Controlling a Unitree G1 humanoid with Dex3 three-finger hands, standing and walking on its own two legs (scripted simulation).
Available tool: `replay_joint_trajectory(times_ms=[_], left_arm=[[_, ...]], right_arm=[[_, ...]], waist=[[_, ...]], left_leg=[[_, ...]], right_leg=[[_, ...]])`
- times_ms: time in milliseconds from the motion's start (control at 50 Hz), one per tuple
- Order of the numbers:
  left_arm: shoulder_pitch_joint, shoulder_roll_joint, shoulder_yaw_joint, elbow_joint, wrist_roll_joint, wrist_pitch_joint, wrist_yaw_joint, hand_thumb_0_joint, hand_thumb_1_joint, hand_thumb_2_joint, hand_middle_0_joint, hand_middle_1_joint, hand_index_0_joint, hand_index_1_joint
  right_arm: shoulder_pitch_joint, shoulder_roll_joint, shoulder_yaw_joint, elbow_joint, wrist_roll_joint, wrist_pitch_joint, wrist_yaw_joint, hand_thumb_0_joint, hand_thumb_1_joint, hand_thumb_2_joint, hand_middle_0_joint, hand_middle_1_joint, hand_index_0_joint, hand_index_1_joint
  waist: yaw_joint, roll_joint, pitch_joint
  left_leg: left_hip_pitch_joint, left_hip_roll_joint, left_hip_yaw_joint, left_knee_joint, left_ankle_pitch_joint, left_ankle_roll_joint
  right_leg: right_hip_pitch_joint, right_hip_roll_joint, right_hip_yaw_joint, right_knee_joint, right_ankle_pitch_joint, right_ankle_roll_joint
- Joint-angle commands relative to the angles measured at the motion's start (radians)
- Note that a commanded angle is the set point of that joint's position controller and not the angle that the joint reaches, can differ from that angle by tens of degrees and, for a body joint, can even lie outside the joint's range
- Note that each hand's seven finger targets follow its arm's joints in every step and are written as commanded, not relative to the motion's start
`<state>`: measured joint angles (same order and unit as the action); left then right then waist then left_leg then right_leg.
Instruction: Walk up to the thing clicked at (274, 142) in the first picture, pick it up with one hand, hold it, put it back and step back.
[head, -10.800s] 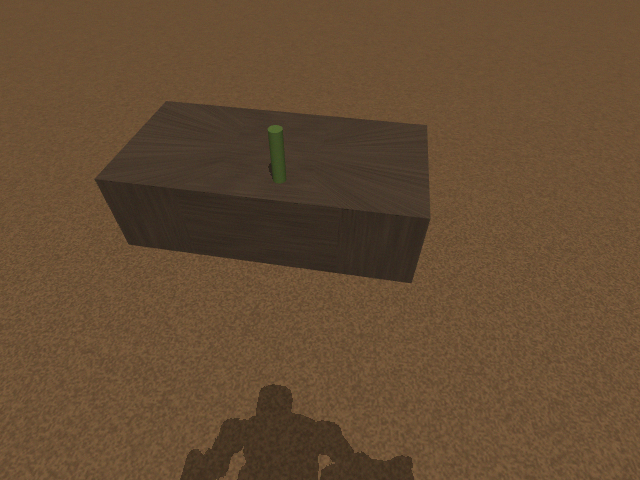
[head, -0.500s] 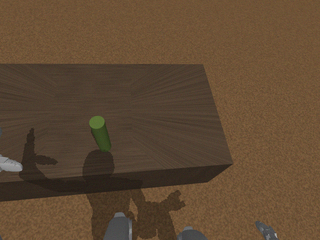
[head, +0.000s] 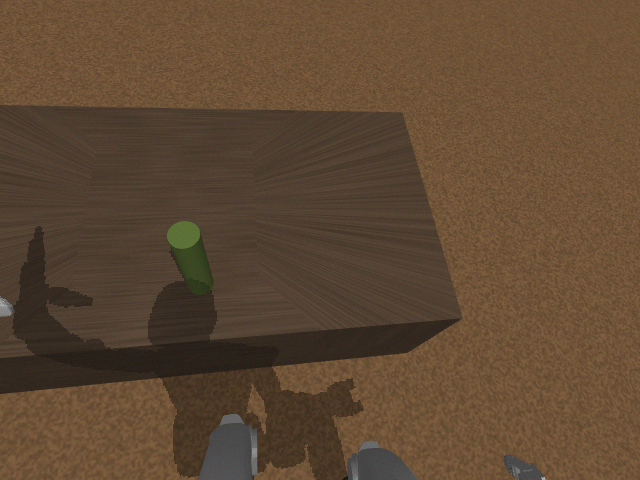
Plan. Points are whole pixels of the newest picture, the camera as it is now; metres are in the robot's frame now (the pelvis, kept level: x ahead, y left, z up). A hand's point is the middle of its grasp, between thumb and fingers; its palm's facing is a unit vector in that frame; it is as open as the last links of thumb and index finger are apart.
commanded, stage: go down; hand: left
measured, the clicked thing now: (193, 262) +0.48 +0.21 -0.23
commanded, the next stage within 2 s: none
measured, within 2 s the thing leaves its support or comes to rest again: neither
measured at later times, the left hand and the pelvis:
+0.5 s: hand out of the picture +0.39 +0.40 +0.01, palm faces +0.21 -0.98 -0.05, open 17.5 cm; pelvis +0.00 +0.01 -0.01, yaw +0 degrees
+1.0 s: hand out of the picture +0.41 +0.40 +0.02, palm faces +0.21 -0.98 -0.04, open 17.4 cm; pelvis +0.00 +0.00 -0.02, yaw -1 degrees
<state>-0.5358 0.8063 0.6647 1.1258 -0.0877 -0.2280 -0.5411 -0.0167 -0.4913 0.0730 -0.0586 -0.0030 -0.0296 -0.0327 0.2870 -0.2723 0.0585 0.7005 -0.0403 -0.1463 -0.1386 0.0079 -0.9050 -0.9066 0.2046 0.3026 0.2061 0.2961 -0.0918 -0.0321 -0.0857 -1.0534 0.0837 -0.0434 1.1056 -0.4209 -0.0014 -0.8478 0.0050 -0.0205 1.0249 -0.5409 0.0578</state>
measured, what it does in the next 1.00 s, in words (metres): stands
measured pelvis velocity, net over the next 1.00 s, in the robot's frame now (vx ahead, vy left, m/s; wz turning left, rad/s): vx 0.00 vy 0.00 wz -0.01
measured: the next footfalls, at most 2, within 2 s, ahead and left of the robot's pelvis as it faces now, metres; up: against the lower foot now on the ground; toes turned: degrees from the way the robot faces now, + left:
none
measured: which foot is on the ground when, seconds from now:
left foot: down 0.00-1.00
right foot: down 0.00-1.00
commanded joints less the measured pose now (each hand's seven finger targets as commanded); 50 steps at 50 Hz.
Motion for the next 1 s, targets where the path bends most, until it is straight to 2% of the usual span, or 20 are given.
replay_joint_trajectory(times_ms=[0, 20, 60, 80, 100, 120, 180, 240, 380, 420, 480, 540, 680, 700, 740, 800, 820, 900, 920, 980], left_arm=[[-0.269, 0.42, 0.052, -0.185, -0.024, -0.058, -0.006, 0.0, -0.509, 0.061, -0.059, -0.007, -0.033, -0.03], [-0.279, 0.396, 0.036, -0.173, -0.027, -0.057, -0.008, 0.0, -0.519, 0.066, -0.055, -0.009, -0.029, -0.032], [-0.287, 0.407, 0.041, -0.183, -0.03, -0.057, -0.007, 0.0, -0.506, 0.064, -0.055, -0.009, -0.032, -0.03], [-0.286, 0.411, 0.044, -0.188, -0.031, -0.057, -0.006, 0.0, -0.493, 0.064, -0.057, -0.007, -0.031, -0.029], [-0.3, 0.425, 0.047, -0.193, -0.03, -0.058, -0.011, 0.0, -0.507, 0.05, -0.061, -0.004, -0.036, -0.024], [-0.292, 0.416, 0.041, -0.181, -0.03, -0.054, -0.008, 0.0, -0.516, 0.058, -0.06, -0.01, -0.035, -0.031], [-0.298, 0.434, 0.053, -0.183, -0.028, -0.055, -0.002, 0.0, -0.521, 0.053, -0.061, -0.009, -0.037, -0.03], [-0.299, 0.42, 0.048, -0.191, -0.036, -0.057, -0.006, 0.0, -0.531, 0.05, -0.06, -0.015, -0.039, -0.032], [-0.297, 0.426, 0.056, -0.184, -0.042, -0.059, -0.016, 0.0, -0.538, 0.056, -0.062, -0.01, -0.037, -0.033], [-0.314, 0.427, 0.056, -0.188, -0.043, -0.062, -0.02, 0.0, -0.519, 0.065, -0.059, -0.012, -0.033, -0.035], [-0.325, 0.424, 0.05, -0.179, -0.04, -0.064, -0.018, 0.0, -0.528, 0.066, -0.057, -0.022, -0.034, -0.042], [-0.341, 0.44, 0.055, -0.185, -0.039, -0.069, -0.018, 0.0, -0.52, 0.061, -0.055, -0.015, -0.031, -0.036], [-0.376, 0.468, 0.074, -0.176, -0.047, -0.08, -0.034, 0.0, -0.484, 0.064, -0.052, -0.013, -0.028, -0.032], [-0.356, 0.455, 0.073, -0.146, -0.048, -0.077, -0.035, 0.0, -0.507, 0.067, -0.054, -0.019, -0.03, -0.039], [-0.38, 0.479, 0.077, -0.166, -0.044, -0.081, -0.039, 0.0, -0.494, 0.064, -0.054, -0.021, -0.032, -0.04], [-0.391, 0.477, 0.076, -0.141, -0.042, -0.079, -0.042, 0.0, -0.507, 0.074, -0.05, -0.024, -0.027, -0.044], [-0.392, 0.494, 0.081, -0.153, -0.039, -0.08, -0.041, 0.0, -0.495, 0.079, -0.05, -0.024, -0.025, -0.045], [-0.424, 0.514, 0.087, -0.161, -0.043, -0.083, -0.049, 0.0, -0.493, 0.064, -0.054, -0.021, -0.031, -0.04], [-0.428, 0.508, 0.082, -0.154, -0.044, -0.083, -0.055, 0.0, -0.483, 0.062, -0.053, -0.019, -0.031, -0.037], [-0.427, 0.529, 0.093, -0.154, -0.046, -0.078, -0.056, 0.0, -0.494, 0.064, -0.056, -0.019, -0.031, -0.039]], right_arm=[[0.116, -0.218, -0.076, -0.065, -0.003, -0.026, -0.021, 0.0, -0.907, -0.904, 0.2, 0.3, 0.2, 0.3], [0.113, -0.219, -0.075, -0.071, -0.002, -0.023, -0.02, 0.0, -0.904, -0.904, 0.2, 0.3, 0.2, 0.3], [0.114, -0.219, -0.072, -0.071, -0.001, -0.023, -0.021, 0.0, -0.903, -0.903, 0.2, 0.3, 0.2, 0.3], [0.124, -0.223, -0.072, -0.07, -0.002, -0.024, -0.02, 0.0, -0.904, -0.904, 0.2, 0.3, 0.2, 0.3], [0.115, -0.219, -0.068, -0.071, -0.003, -0.022, -0.02, 0.0, -0.903, -0.903, 0.2, 0.3, 0.2, 0.3], [0.122, -0.22, -0.068, -0.075, -0.003, -0.022, -0.02, 0.0, -0.906, -0.904, 0.2, 0.3, 0.2, 0.3], [0.122, -0.22, -0.066, -0.073, -0.001, -0.02, -0.02, 0.0, -0.907, -0.904, 0.2, 0.3, 0.2, 0.3], [0.115, -0.223, -0.067, -0.079, 0.002, -0.021, -0.02, 0.0, -0.908, -0.903, 0.2, 0.3, 0.2, 0.3], [0.141, -0.218, -0.057, -0.064, -0.005, -0.018, -0.02, 0.0, -0.911, -0.905, 0.2, 0.3, 0.2, 0.3], [0.138, -0.22, -0.059, -0.063, -0.007, -0.018, -0.018, 0.0, -0.907, -0.904, 0.2, 0.3, 0.2, 0.3], [0.134, -0.217, -0.06, -0.068, -0.005, -0.016, -0.019, 0.0, -0.906, -0.904, 0.2, 0.3, 0.2, 0.3], [0.132, -0.222, -0.06, -0.074, -0.005, -0.014, -0.018, 0.0, -0.905, -0.903, 0.2, 0.3, 0.2, 0.3], [0.142, -0.225, -0.053, -0.064, -0.009, -0.012, -0.023, 0.0, -0.903, -0.903, 0.2, 0.3, 0.2, 0.3], [0.143, -0.227, -0.05, -0.064, -0.01, -0.014, -0.021, 0.0, -0.905, -0.903, 0.2, 0.3, 0.2, 0.3], [0.137, -0.228, -0.051, -0.068, -0.011, -0.01, -0.019, 0.0, -0.905, -0.903, 0.2, 0.3, 0.2, 0.3], [0.138, -0.229, -0.049, -0.071, -0.011, -0.007, -0.02, 0.0, -0.902, -0.903, 0.2, 0.3, 0.2, 0.3], [0.145, -0.23, -0.045, -0.073, -0.012, -0.008, -0.017, 0.0, -0.903, -0.904, 0.2, 0.3, 0.2, 0.3], [0.146, -0.234, -0.043, -0.074, -0.012, -0.004, -0.018, 0.0, -0.904, -0.903, 0.2, 0.3, 0.2, 0.3], [0.139, -0.232, -0.042, -0.076, -0.011, -0.005, -0.019, 0.0, -0.901, -0.902, 0.2, 0.3, 0.2, 0.3], [0.147, -0.232, -0.037, -0.073, -0.011, -0.006, -0.017, 0.0, -0.904, -0.903, 0.2, 0.3, 0.2, 0.3]], waist=[[0.026, 0.262, -0.413], [0.019, 0.259, -0.399], [0.021, 0.256, -0.415], [0.023, 0.25, -0.437], [0.023, 0.287, -0.429], [0.019, 0.249, -0.432], [0.026, 0.26, -0.429], [0.029, 0.269, -0.422], [0.021, 0.269, -0.475], [0.021, 0.271, -0.467], [0.017, 0.274, -0.43], [0.025, 0.299, -0.431], [0.008, 0.29, -0.468], [0.009, 0.279, -0.465], [0.02, 0.306, -0.461], [0.006, 0.278, -0.453], [0.015, 0.289, -0.453], [0.007, 0.292, -0.485], [0.005, 0.303, -0.476], [0.004, 0.297, -0.5]], left_leg=[[0.529, -0.014, -0.024, -0.131, 0.272, 0.012], [0.521, -0.014, -0.022, -0.136, 0.244, 0.013], [0.525, -0.015, -0.021, -0.13, 0.262, 0.013], [0.545, -0.013, -0.026, -0.122, 0.307, 0.013], [0.548, -0.013, -0.023, -0.12, 0.287, 0.01], [0.54, -0.014, -0.021, -0.116, 0.301, 0.016], [0.521, -0.017, -0.026, -0.119, 0.269, 0.013], [0.527, -0.009, -0.038, -0.136, 0.23, 0.007], [0.568, -0.012, -0.037, -0.078, 0.426, 0.011], [0.564, -0.008, -0.043, -0.079, 0.419, 0.009], [0.532, -0.012, -0.038, -0.094, 0.32, 0.008], [0.531, -0.008, -0.046, -0.11, 0.271, 0.003], [0.557, -0.008, -0.047, -0.07, 0.356, 0.004], [0.554, -0.005, -0.057, -0.071, 0.371, 0.003], [0.542, -0.007, -0.055, -0.076, 0.327, 0.001], [0.52, -0.009, -0.054, -0.075, 0.295, 0.005], [0.508, -0.012, -0.049, -0.07, 0.312, 0.006], [0.528, -0.012, -0.051, -0.055, 0.334, 0.008], [0.527, -0.011, -0.051, -0.059, 0.3, 0.006], [0.527, -0.015, -0.048, -0.041, 0.351, 0.01]], right_leg=[[-0.061, 0.028, -0.033, -0.11, 0.24, -0.072], [-0.072, 0.028, -0.032, -0.113, 0.226, -0.072], [-0.062, 0.027, -0.032, -0.111, 0.239, -0.072], [-0.067, 0.028, -0.036, -0.106, 0.26, -0.071], [-0.079, 0.028, -0.034, -0.106, 0.243, -0.071], [-0.065, 0.028, -0.035, -0.112, 0.263, -0.07], [-0.074, 0.029, -0.036, -0.105, 0.234, -0.073], [-0.09, 0.033, -0.042, -0.096, 0.206, -0.074], [-0.083, 0.029, -0.043, -0.084, 0.315, -0.069], [-0.103, 0.03, -0.045, -0.078, 0.299, -0.07], [-0.114, 0.031, -0.04, -0.085, 0.249, -0.072], [-0.133, 0.032, -0.044, -0.077, 0.21, -0.077], [-0.141, 0.035, -0.044, -0.066, 0.258, -0.072], [-0.152, 0.035, -0.05, -0.054, 0.257, -0.073], [-0.164, 0.033, -0.044, -0.053, 0.224, -0.075], [-0.163, 0.035, -0.046, -0.054, 0.221, -0.074], [-0.151, 0.032, -0.044, -0.052, 0.237, -0.075], [-0.16, 0.033, -0.044, -0.046, 0.246, -0.074], [-0.173, 0.034, -0.042, -0.046, 0.222, -0.074], [-0.152, 0.032, -0.041, -0.047, 0.264, -0.071]])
